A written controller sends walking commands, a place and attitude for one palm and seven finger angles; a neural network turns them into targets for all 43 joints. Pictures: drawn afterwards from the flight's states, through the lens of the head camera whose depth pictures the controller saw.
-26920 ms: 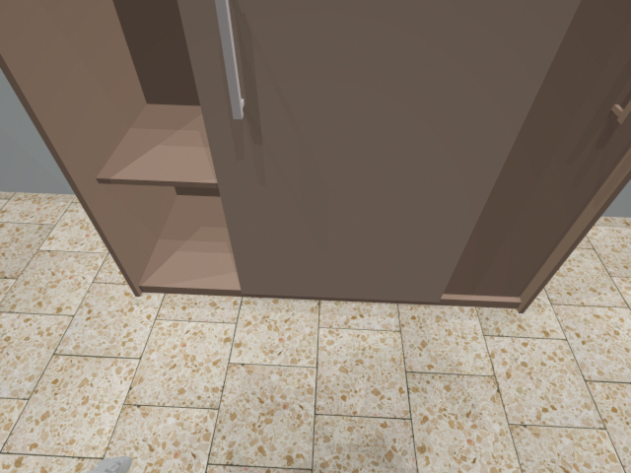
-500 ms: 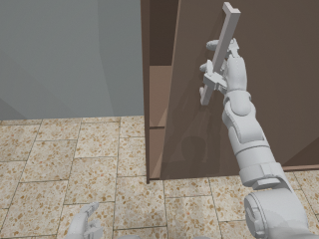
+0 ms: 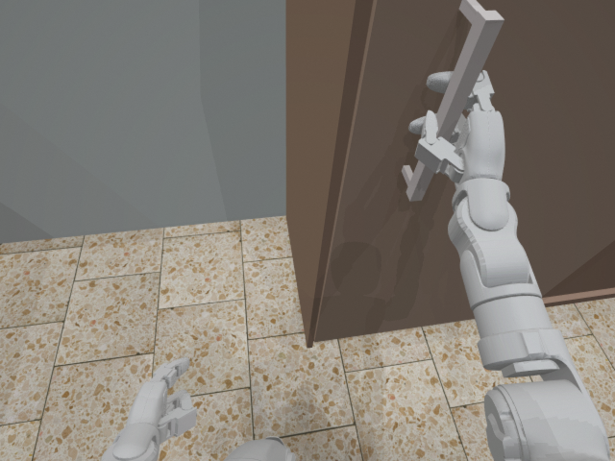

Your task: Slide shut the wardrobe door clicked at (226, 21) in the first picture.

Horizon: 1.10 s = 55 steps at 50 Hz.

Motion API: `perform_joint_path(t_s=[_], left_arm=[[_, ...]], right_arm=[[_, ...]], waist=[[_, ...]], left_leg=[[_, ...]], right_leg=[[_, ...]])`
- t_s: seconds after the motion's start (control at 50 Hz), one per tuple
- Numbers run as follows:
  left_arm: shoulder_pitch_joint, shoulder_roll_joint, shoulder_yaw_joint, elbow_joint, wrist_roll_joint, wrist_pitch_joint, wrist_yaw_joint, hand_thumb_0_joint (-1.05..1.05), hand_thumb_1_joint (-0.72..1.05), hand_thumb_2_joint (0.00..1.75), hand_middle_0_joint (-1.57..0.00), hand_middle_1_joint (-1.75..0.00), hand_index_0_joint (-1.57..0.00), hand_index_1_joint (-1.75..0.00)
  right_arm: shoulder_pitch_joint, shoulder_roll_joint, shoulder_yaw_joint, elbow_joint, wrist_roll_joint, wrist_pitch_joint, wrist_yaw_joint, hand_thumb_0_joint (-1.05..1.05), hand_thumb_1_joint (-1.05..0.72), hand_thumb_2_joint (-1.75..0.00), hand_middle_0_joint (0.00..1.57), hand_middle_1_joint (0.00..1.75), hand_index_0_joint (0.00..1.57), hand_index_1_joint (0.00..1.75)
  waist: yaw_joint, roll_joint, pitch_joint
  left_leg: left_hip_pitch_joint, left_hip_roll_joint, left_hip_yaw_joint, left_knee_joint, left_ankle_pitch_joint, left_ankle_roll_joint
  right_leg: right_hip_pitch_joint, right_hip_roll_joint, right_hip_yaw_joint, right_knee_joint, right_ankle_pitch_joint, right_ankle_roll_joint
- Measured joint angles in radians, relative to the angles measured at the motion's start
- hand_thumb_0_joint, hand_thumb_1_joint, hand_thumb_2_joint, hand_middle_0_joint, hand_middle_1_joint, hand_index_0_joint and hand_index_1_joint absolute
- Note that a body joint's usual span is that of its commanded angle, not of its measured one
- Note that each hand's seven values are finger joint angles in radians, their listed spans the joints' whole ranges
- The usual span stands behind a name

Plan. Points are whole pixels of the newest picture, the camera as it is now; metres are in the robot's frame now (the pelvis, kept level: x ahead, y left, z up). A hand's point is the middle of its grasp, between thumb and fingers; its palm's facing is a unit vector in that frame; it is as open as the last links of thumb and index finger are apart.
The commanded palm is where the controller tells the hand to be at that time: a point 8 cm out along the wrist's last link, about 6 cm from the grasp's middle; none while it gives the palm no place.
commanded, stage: step sideways, sliding the door along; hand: right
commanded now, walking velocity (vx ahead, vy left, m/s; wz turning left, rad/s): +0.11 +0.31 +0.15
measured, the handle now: (437, 116) +0.48 -0.16 +0.18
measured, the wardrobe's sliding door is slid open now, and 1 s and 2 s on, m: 0.00 0.00 0.00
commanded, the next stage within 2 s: stop walking and hold the door there in 0.68 s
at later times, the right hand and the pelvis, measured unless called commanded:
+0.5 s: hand (413, 137) +0.44 -0.12 +0.18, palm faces +0.42 +0.90 -0.07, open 6.7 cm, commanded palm +0.40 -0.08 +0.19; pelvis +0.05 +0.11 +0.00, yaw -1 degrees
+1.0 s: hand (422, 142) +0.44 -0.13 +0.18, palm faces +0.35 +0.92 -0.16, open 6.7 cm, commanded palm +0.40 -0.14 +0.17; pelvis +0.09 +0.08 +0.01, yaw +3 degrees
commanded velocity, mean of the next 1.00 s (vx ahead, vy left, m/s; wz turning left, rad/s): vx -0.15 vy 0.11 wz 0.08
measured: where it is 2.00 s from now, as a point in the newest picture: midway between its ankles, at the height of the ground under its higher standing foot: outside the picture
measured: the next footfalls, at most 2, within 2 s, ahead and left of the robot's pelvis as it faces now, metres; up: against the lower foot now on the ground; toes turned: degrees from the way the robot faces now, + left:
left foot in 0.12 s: +0.09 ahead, +0.15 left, +0.00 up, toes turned +0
right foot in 0.64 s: +0.10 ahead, -0.12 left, +0.00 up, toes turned -1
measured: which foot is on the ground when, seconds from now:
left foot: up 0.00-0.10, down 0.12-0.66, up 0.68-0.80, down 0.82-1.00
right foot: down 0.00-0.46, up 0.48-0.62, down 0.64-1.00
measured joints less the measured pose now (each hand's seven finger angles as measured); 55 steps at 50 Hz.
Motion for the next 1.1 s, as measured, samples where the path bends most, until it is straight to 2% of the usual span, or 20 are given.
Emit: perform_joint_path(t_s=[0.06,0.14,0.18,0.26,0.3,0.36,0.4,0.42,0.46,0.5,0.56,0.62,0.64,0.66,0.74,0.8,0.84,0.9,1.02,1.1], left_arm=[[-0.001,0.014,0.001,-0.017,0.004,0.008,-0.011,0.01,0.9,0.9,-0.2,-0.29,-0.2,-0.3],[0.009,0.006,-0.02,-0.024,-0.014,0.021,-0.02,0.01,0.9,0.9,-0.2,-0.29,-0.2,-0.3],[-0.005,-0.007,-0.021,0.001,-0.02,0.022,-0.017,0.01,0.9,0.9,-0.2,-0.29,-0.2,-0.3],[-0.004,0.002,-0.013,0.03,-0.008,0.011,-0.001,0.01,0.9,0.9,-0.2,-0.29,-0.2,-0.3],[0.0,0.015,-0.004,0.027,-0.005,0.004,0.01,0.01,0.9,0.9,-0.2,-0.29,-0.2,-0.3],[0.018,0.029,0.014,-0.005,-0.003,-0.005,0.001,0.01,0.91,0.9,-0.2,-0.29,-0.2,-0.3],[0.034,0.036,0.02,-0.029,-0.005,-0.021,-0.013,0.01,0.91,0.9,-0.2,-0.29,-0.2,-0.3],[0.039,0.038,0.019,-0.038,-0.009,-0.028,-0.018,0.01,0.91,0.9,-0.2,-0.29,-0.2,-0.3],[0.031,0.041,0.015,-0.04,-0.016,-0.038,-0.022,0.01,0.91,0.9,-0.2,-0.29,-0.2,-0.3],[0.014,0.044,0.013,-0.034,-0.02,-0.041,-0.017,0.01,0.91,0.9,-0.2,-0.29,-0.2,-0.3],[-0.005,0.045,0.003,-0.037,-0.017,-0.049,0.003,0.01,0.91,0.9,-0.2,-0.29,-0.2,-0.3],[-0.015,0.044,-0.009,-0.055,-0.011,-0.05,0.017,0.01,0.91,0.9,-0.2,-0.29,-0.2,-0.3],[-0.01,0.049,-0.009,-0.064,-0.011,-0.05,0.017,0.01,0.91,0.9,-0.2,-0.29,-0.2,-0.3],[-0.002,0.053,-0.006,-0.071,-0.011,-0.051,0.013,0.01,0.91,0.9,-0.2,-0.29,-0.2,-0.3],[0.012,0.036,0.002,-0.068,0.0,-0.08,-0.001,0.01,0.91,0.9,-0.2,-0.29,-0.2,-0.3],[0.01,0.019,-0.023,-0.066,0.006,-0.109,-0.011,0.01,0.91,0.9,-0.2,-0.29,-0.19,-0.3],[-0.021,-0.01,-0.059,-0.047,0.017,-0.1,-0.008,0.01,0.9,0.9,-0.2,-0.29,-0.2,-0.3],[-0.045,-0.04,-0.079,-0.043,0.018,-0.085,0.003,0.01,0.9,0.9,-0.2,-0.29,-0.2,-0.3],[-0.007,-0.009,-0.067,-0.051,0.015,-0.077,0.035,0.01,0.9,0.9,-0.2,-0.3,-0.2,-0.3],[0.025,0.016,-0.057,-0.061,0.015,-0.071,0.041,0.01,0.9,0.9,-0.2,-0.3,-0.2,-0.3]], right_arm=[[-0.008,-0.009,-0.025,-0.011,0.007,0.005,0.003,0.01,-0.79,-0.87,0.42,1.4,0.13,1.35],[0.002,-0.032,-0.069,-0.044,0.005,0.018,-0.001,0.0,-0.78,-0.88,0.43,1.4,0.1,1.36],[0.016,-0.038,-0.099,-0.062,0.002,0.015,-0.011,0.0,-0.79,-0.88,0.43,1.4,0.08,1.37],[0.079,-0.035,-0.143,-0.125,-0.003,0.021,-0.031,0.01,-0.79,-0.88,0.42,1.4,0.07,1.39],[0.117,-0.039,-0.155,-0.166,-0.002,0.025,-0.038,0.01,-0.79,-0.88,0.41,1.4,0.08,1.39],[0.151,-0.052,-0.169,-0.206,0.003,0.027,-0.029,0.01,-0.79,-0.88,0.4,1.4,0.08,1.38],[0.156,-0.058,-0.177,-0.219,-0.001,0.026,-0.022,0.0,-0.79,-0.88,0.4,1.4,0.07,1.37],[0.156,-0.062,-0.181,-0.225,-0.004,0.027,-0.021,0.0,-0.78,-0.88,0.4,1.4,0.07,1.37],[0.159,-0.065,-0.198,-0.236,-0.01,0.025,-0.025,0.0,-0.78,-0.88,0.41,1.4,0.05,1.36],[0.18,-0.058,-0.214,-0.253,-0.018,0.015,-0.037,0.0,-0.78,-0.88,0.41,1.4,0.05,1.36],[0.24,-0.044,-0.227,-0.318,-0.02,0.02,-0.063,0.0,-0.78,-0.88,0.38,1.4,0.05,1.36],[0.306,-0.027,-0.228,-0.401,-0.022,0.033,-0.09,0.0,-0.78,-0.87,0.37,1.4,0.06,1.36],[0.325,-0.017,-0.222,-0.424,-0.025,0.038,-0.093,0.0,-0.78,-0.87,0.36,1.4,0.06,1.36],[0.339,-0.009,-0.211,-0.441,-0.029,0.042,-0.092,0.0,-0.78,-0.86,0.37,1.4,0.06,1.35],[0.343,0.016,-0.163,-0.464,-0.052,0.042,-0.08,0.0,-0.8,-0.86,0.37,1.4,0.06,1.3],[0.356,0.036,-0.144,-0.49,-0.064,0.047,-0.084,0.0,-0.8,-0.85,0.36,1.4,0.05,1.28],[0.409,-0.033,-0.185,-0.481,-0.068,-0.017,-0.024,-0.03,-0.76,-0.85,0.36,1.4,0.05,1.28],[0.477,-0.112,-0.229,-0.505,-0.062,-0.03,0.009,-0.06,-0.71,-0.85,0.39,1.4,0.1,1.29],[0.537,-0.085,-0.25,-0.528,-0.039,0.004,-0.011,-0.03,-0.71,-0.85,0.43,1.4,0.14,1.32],[0.542,-0.07,-0.262,-0.516,-0.046,0.021,-0.027,-0.03,-0.73,-0.84,0.44,1.4,0.12,1.31]], waist=[[-0.016,-0.028,0.035],[-0.043,-0.07,0.044],[-0.025,-0.075,0.054],[-0.001,-0.036,0.033],[0.002,-0.031,0.028],[-0.001,-0.031,0.033],[-0.013,-0.036,0.04],[-0.018,-0.036,0.043],[-0.02,-0.043,0.056],[-0.023,-0.034,0.056],[-0.025,-0.005,0.047],[-0.015,0.008,0.042],[-0.013,-0.008,0.035],[-0.015,-0.023,0.022],[-0.044,-0.018,0.026],[-0.065,-0.038,0.051],[-0.042,-0.031,0.042],[0.0,-0.04,0.027],[0.035,-0.039,-0.032],[0.037,-0.047,-0.039]], left_leg=[[-0.023,0.046,-0.022,0.102,-0.078,-0.007],[0.067,0.077,0.001,-0.057,0.012,0.005],[0.084,0.051,0.038,-0.057,-0.022,0.052],[0.088,0.07,0.049,-0.103,-0.015,0.086],[0.082,0.065,0.042,-0.109,0.015,0.072],[0.073,0.048,0.038,-0.091,0.044,0.001],[0.1,0.042,0.042,-0.126,0.024,-0.014],[0.12,0.034,0.049,-0.15,0.002,-0.001],[0.149,0.014,0.061,-0.189,-0.004,0.092],[0.151,0.02,0.054,-0.208,0.015,0.136],[0.146,0.046,0.013,-0.257,0.054,0.103],[0.13,0.055,-0.024,-0.249,0.105,0.079],[0.119,0.042,-0.022,-0.22,0.114,0.056],[0.101,0.028,-0.019,-0.174,0.111,0.021],[0.049,0.074,-0.027,0.014,-0.042,-0.02],[0.073,0.125,-0.004,-0.066,0.021,-0.016],[0.088,0.132,-0.007,-0.125,0.126,-0.017],[0.106,0.112,-0.002,-0.152,0.059,-0.006],[0.049,0.122,-0.021,-0.135,0.136,-0.026],[0.101,0.119,0.019,-0.206,0.121,-0.01]], right_leg=[[0.006,-0.043,0.025,0.038,-0.04,0.045],[-0.019,-0.142,0.066,0.16,-0.111,0.074],[-0.04,-0.169,0.094,0.201,-0.069,0.031],[-0.061,-0.089,0.096,0.199,-0.1,-0.026],[-0.016,-0.085,0.05,0.095,-0.006,-0.031],[0.032,-0.114,0.027,0.016,-0.013,0.017],[0.037,-0.142,0.012,0.026,-0.025,0.04],[0.031,-0.155,0.004,0.048,-0.032,0.049],[-0.001,-0.179,-0.005,0.123,-0.023,0.036],[-0.062,-0.14,0.026,0.263,-0.112,-0.003],[-0.121,-0.018,0.061,0.329,-0.241,-0.031],[-0.092,0.038,0.017,0.129,-0.055,-0.047],[-0.07,0.024,0.001,0.065,0.117,-0.067],[-0.045,0.006,-0.005,0.035,0.151,-0.071],[0.038,0.003,-0.023,0.01,-0.076,-0.023],[0.068,-0.008,-0.023,0.042,-0.105,-0.008],[0.068,-0.019,-0.033,0.083,-0.138,-0.007],[0.035,-0.045,-0.034,0.152,-0.078,-0.004],[0.087,-0.022,-0.066,-0.008,-0.111,-0.008],[0.089,-0.04,-0.082,0.029,-0.112,-0.01]])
